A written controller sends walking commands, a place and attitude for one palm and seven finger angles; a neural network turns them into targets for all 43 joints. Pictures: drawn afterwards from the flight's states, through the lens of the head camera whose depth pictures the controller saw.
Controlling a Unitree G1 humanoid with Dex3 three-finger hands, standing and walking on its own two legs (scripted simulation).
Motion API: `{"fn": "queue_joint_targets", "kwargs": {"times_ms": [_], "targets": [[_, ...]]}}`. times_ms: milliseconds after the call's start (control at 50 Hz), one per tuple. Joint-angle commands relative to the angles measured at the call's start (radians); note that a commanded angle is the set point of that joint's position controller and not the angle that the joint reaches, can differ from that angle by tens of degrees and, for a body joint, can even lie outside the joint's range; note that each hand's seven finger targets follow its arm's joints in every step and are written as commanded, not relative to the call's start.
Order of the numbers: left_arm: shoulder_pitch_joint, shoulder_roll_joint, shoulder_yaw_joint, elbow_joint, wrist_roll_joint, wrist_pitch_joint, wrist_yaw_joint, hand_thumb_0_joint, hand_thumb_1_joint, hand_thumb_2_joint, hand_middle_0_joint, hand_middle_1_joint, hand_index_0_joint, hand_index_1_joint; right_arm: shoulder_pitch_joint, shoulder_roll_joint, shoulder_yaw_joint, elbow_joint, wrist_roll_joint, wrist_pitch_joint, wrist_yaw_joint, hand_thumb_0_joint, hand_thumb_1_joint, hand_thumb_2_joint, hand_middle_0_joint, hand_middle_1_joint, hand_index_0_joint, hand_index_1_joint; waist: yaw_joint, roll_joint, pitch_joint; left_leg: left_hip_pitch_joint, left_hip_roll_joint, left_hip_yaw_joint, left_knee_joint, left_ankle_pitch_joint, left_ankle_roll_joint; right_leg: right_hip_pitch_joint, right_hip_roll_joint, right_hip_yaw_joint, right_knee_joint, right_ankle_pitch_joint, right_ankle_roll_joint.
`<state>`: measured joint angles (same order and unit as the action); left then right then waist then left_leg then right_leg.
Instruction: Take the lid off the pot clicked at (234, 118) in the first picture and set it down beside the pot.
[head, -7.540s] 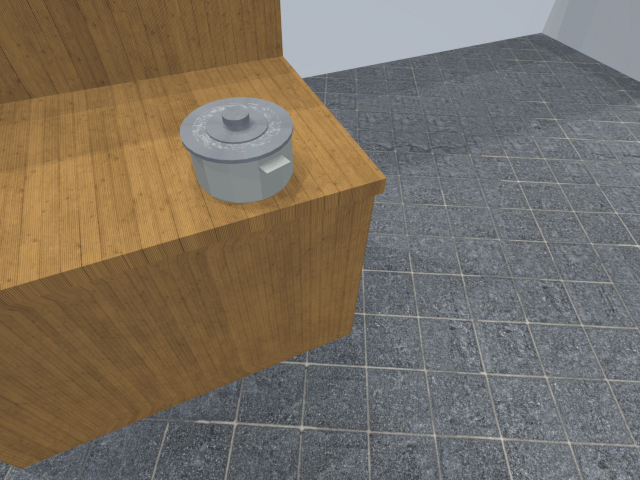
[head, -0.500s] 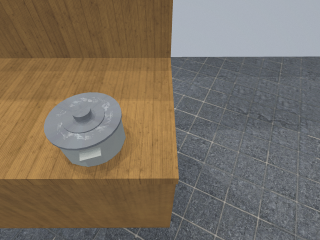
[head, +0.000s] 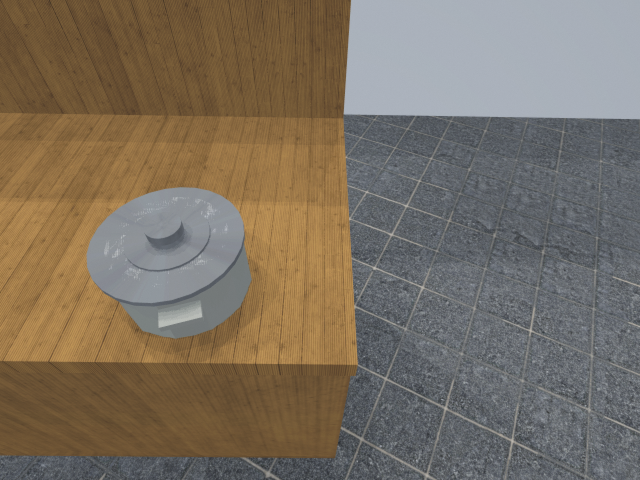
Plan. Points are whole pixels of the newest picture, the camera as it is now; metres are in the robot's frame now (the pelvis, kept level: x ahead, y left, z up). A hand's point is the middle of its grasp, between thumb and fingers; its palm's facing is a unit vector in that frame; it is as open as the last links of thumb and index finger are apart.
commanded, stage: look again from close up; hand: left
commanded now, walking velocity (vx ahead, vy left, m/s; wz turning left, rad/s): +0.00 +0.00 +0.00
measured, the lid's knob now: (163, 228) +0.40 +0.24 +0.09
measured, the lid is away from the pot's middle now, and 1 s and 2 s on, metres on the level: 0.00 0.00 0.00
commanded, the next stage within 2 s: shuffle to correct the standing spot in 0.40 s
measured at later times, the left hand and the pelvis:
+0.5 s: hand out of the picture -0.01 +0.18 -0.18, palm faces +0.01 -0.98 -0.20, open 7.4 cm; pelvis -0.01 +0.01 +0.00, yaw +0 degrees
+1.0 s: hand out of the picture -0.01 +0.27 -0.18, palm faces +0.06 -0.95 -0.30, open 7.4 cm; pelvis -0.06 +0.05 -0.01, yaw +2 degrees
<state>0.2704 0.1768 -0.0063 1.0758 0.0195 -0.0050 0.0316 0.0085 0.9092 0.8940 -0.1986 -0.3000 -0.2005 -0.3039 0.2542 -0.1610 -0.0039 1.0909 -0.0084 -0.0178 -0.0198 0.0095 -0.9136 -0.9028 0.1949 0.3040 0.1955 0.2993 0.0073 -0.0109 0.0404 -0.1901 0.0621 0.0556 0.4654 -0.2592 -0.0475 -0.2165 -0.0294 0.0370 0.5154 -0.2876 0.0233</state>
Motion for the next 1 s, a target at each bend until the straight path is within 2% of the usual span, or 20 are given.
{"fn": "queue_joint_targets", "kwargs": {"times_ms": [0,100,340,420,440,480,560,640,680,740,780,800,820,840,860,880,900,920,940,980], "targets": [[0.065,0.115,0.026,-0.031,0.0,-0.018,0.005,0.0,0.9,0.9,-0.2,-0.3,-0.2,-0.3,0.061,-0.096,-0.022,-0.022,0.001,-0.015,-0.001,0.0,-0.9,-0.9,0.2,0.3,0.2,0.3,-0.002,-0.001,0.0,0.033,0.043,-0.04,-0.066,0.152,0.053,-0.05,-0.06,0.051,-0.111,0.174,-0.042],[0.073,0.11,0.026,-0.026,0.0,-0.019,0.006,0.0,0.9,0.9,-0.2,-0.3,-0.2,-0.3,0.072,-0.092,-0.022,-0.015,0.002,-0.017,-0.002,0.0,-0.9,-0.9,0.2,0.3,0.2,0.3,-0.003,0.01,-0.009,0.035,0.044,-0.039,-0.068,0.161,0.053,-0.041,-0.059,0.049,-0.11,0.186,-0.043],[0.086,0.099,0.023,-0.016,-0.002,-0.017,0.004,0.0,0.9,0.9,-0.2,-0.3,-0.2,-0.3,0.086,-0.076,-0.02,0.001,0.004,-0.016,-0.002,0.0,-0.9,-0.9,0.2,0.3,0.2,0.3,0.0,0.01,0.04,0.006,0.043,-0.045,-0.094,0.095,0.058,-0.06,-0.052,0.044,-0.132,0.119,-0.042],[0.096,0.094,0.024,-0.013,0.0,-0.018,0.006,0.0,0.9,0.9,-0.2,-0.3,-0.2,-0.3,0.092,-0.078,-0.022,0.004,0.003,-0.018,-0.002,0.0,-0.9,-0.9,0.2,0.3,0.2,0.3,0.0,0.01,0.013,0.016,0.042,-0.046,-0.084,0.104,0.058,-0.056,-0.055,0.046,-0.125,0.125,-0.041],[0.093,0.093,0.022,-0.012,-0.001,-0.017,0.005,0.0,0.9,0.9,-0.2,-0.3,-0.2,-0.3,0.089,-0.073,-0.021,0.006,0.005,-0.017,-0.003,0.0,-0.9,-0.9,0.2,0.3,0.2,0.3,0.001,0.01,0.043,0.005,0.046,-0.05,-0.099,0.087,0.061,-0.063,-0.05,0.04,-0.131,0.114,-0.04],[0.1,0.091,0.022,-0.011,0.001,-0.017,0.006,0.0,0.9,0.9,-0.2,-0.3,-0.2,-0.3,0.092,-0.075,-0.023,0.004,0.004,-0.016,-0.002,0.0,-0.9,-0.9,0.2,0.3,0.2,0.3,0.0,0.011,0.039,-0.002,0.042,-0.05,-0.092,0.064,0.058,-0.072,-0.052,0.048,-0.132,0.095,-0.041],[0.09,0.121,0.037,-0.037,0.004,-0.011,0.012,0.0,0.9,0.9,-0.2,-0.3,-0.2,-0.3,0.078,-0.093,-0.034,-0.023,0.008,-0.007,-0.002,0.0,-0.9,-0.9,0.2,0.3,0.2,0.3,0.009,0.034,0.02,-0.012,0.042,-0.039,-0.039,0.195,0.059,-0.069,-0.076,0.06,-0.066,0.249,-0.051],[0.077,0.155,0.061,-0.076,0.005,0.003,0.016,0.0,0.9,0.9,-0.2,-0.3,-0.2,-0.3,0.059,-0.111,-0.051,-0.075,0.004,0.017,-0.002,0.0,-0.9,-0.9,0.2,0.3,0.2,0.3,0.013,0.022,-0.001,-0.057,0.042,-0.042,0.021,0.215,0.064,-0.083,-0.106,0.065,-0.004,0.286,-0.068],[0.077,0.173,0.075,-0.097,0.007,0.009,0.017,0.0,0.9,0.9,-0.2,-0.3,-0.2,-0.3,0.046,-0.122,-0.062,-0.107,0.0,0.029,0.0,0.0,-0.9,-0.9,0.2,0.3,0.2,0.3,0.017,-0.013,-0.022,-0.096,0.024,-0.042,0.085,0.169,0.06,-0.097,-0.139,0.097,-0.005,0.254,-0.082],[0.055,0.228,0.094,-0.121,0.012,0.016,0.016,0.0,0.9,0.9,-0.2,-0.3,-0.2,-0.3,0.056,-0.113,-0.074,-0.135,0.003,0.044,0.003,0.0,-0.9,-0.9,0.2,0.3,0.2,0.3,0.009,-0.141,-0.053,-0.114,-0.044,-0.006,0.225,0.027,0.039,-0.121,-0.249,0.2,-0.085,0.225,-0.155],[0.011,0.249,0.104,-0.146,0.018,0.018,0.02,0.0,0.9,0.9,-0.2,-0.3,-0.2,-0.3,0.081,-0.101,-0.079,-0.138,0.0,0.046,0.006,0.0,-0.9,-0.9,0.2,0.3,0.2,0.3,-0.005,-0.249,-0.05,-0.107,-0.058,-0.003,0.264,-0.122,0.024,-0.176,-0.316,0.255,-0.109,0.208,-0.193],[-0.024,0.251,0.106,-0.161,0.022,0.02,0.02,0.0,0.9,0.9,-0.2,-0.3,-0.2,-0.3,0.104,-0.101,-0.081,-0.135,0.0,0.044,0.009,0.0,-0.9,-0.9,0.2,0.3,0.2,0.3,-0.021,-0.264,-0.046,-0.071,-0.05,-0.015,0.221,-0.129,0.025,-0.217,-0.309,0.237,-0.096,0.181,-0.185],[-0.055,0.241,0.105,-0.176,0.023,0.026,0.018,0.0,0.9,0.9,-0.2,-0.3,-0.2,-0.3,0.132,-0.105,-0.081,-0.131,0.0,0.04,0.013,0.0,-0.9,-0.9,0.2,0.3,0.2,0.3,-0.042,-0.229,-0.037,-0.015,-0.036,-0.02,0.135,-0.104,0.031,-0.275,-0.272,0.187,-0.055,0.131,-0.155],[-0.078,0.205,0.099,-0.192,0.02,0.036,0.014,0.0,0.9,0.9,-0.2,-0.3,-0.2,-0.3,0.149,-0.128,-0.082,-0.126,-0.004,0.033,0.014,0.0,-0.9,-0.9,0.2,0.3,0.2,0.3,-0.057,-0.081,-0.021,0.018,0.019,-0.09,-0.001,-0.048,0.058,-0.323,-0.171,0.09,0.061,0.061,-0.105],[-0.069,0.139,0.089,-0.203,0.014,0.044,0.012,0.0,0.9,0.9,-0.2,-0.3,-0.2,-0.3,0.144,-0.196,-0.092,-0.134,-0.016,0.024,0.017,0.0,-0.9,-0.9,0.2,0.3,0.2,0.3,-0.052,0.224,-0.024,0.025,0.181,-0.297,-0.117,0.097,0.127,-0.392,-0.009,-0.081,0.314,-0.155,-0.03],[-0.059,0.109,0.082,-0.186,0.01,0.048,0.026,0.0,0.9,0.9,-0.2,-0.3,-0.2,-0.3,0.119,-0.223,-0.095,-0.147,-0.014,0.031,0.014,0.0,-0.9,-0.9,0.2,0.3,0.2,0.3,-0.051,0.323,-0.042,-0.093,0.253,-0.383,-0.22,0.118,0.184,-0.337,0.044,-0.053,0.57,-0.331,-0.02],[-0.025,0.123,0.086,-0.162,0.007,0.057,0.03,0.0,0.9,0.9,-0.2,-0.3,-0.2,-0.3,0.049,-0.211,-0.087,-0.166,-0.014,0.038,0.012,0.0,-0.9,-0.9,0.2,0.3,0.2,0.3,-0.015,0.256,-0.035,-0.192,0.236,-0.356,-0.251,-0.045,0.201,-0.296,0.013,0.018,0.695,-0.261,-0.033],[-0.001,0.13,0.088,-0.15,0.008,0.053,0.023,0.0,0.9,0.9,-0.2,-0.3,-0.2,-0.3,-0.016,-0.188,-0.078,-0.192,-0.015,0.034,0.01,0.0,-0.9,-0.9,0.2,0.3,0.2,0.3,0.015,0.178,-0.022,-0.244,0.192,-0.324,-0.264,-0.165,0.198,-0.285,0.001,0.02,0.734,-0.177,-0.036],[0.024,0.118,0.081,-0.143,0.011,0.046,0.015,0.0,0.9,0.9,-0.2,-0.3,-0.2,-0.3,-0.062,-0.173,-0.07,-0.205,-0.018,0.025,0.008,0.0,-0.9,-0.9,0.2,0.3,0.2,0.3,0.043,0.137,-0.021,-0.27,0.177,-0.313,-0.253,-0.196,0.2,-0.27,0.003,0.001,0.737,-0.148,-0.033],[0.065,0.101,0.066,-0.119,0.013,0.037,0.003,0.0,0.9,0.9,-0.2,-0.3,-0.2,-0.3,-0.066,-0.157,-0.061,-0.195,-0.017,0.012,0.008,0.0,-0.9,-0.9,0.2,0.3,0.2,0.3,0.037,0.112,-0.06,-0.198,0.124,-0.223,-0.246,-0.175,0.181,-0.232,-0.007,-0.036,0.626,-0.112,-0.022]]}}
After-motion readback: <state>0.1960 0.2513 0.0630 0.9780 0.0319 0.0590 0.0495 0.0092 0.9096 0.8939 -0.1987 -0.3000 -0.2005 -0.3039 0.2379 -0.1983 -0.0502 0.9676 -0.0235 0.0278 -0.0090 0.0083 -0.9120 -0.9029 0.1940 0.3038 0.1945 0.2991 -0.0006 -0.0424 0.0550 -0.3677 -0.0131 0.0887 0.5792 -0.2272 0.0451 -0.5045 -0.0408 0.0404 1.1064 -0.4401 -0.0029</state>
